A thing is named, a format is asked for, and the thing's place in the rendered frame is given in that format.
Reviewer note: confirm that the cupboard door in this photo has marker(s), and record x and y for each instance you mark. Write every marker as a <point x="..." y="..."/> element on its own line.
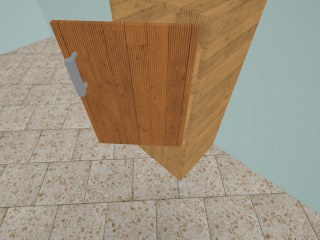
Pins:
<point x="139" y="77"/>

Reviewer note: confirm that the handle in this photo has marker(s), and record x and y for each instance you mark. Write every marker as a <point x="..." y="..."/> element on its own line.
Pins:
<point x="75" y="75"/>

